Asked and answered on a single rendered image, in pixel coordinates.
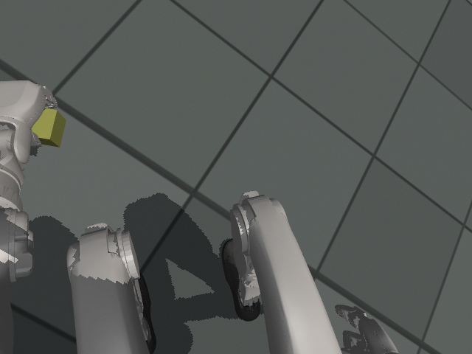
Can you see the left robot arm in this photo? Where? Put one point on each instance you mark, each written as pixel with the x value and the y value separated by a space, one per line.
pixel 16 240

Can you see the right robot hand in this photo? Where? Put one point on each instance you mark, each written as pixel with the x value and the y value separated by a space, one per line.
pixel 372 338

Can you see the right robot foot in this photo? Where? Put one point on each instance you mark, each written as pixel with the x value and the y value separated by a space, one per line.
pixel 246 313

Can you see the cube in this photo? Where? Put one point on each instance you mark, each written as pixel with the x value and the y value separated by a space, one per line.
pixel 50 127

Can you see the left robot hand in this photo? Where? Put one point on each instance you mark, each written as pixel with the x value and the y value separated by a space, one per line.
pixel 25 101

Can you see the left robot foot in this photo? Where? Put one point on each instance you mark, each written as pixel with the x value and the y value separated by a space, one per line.
pixel 151 341

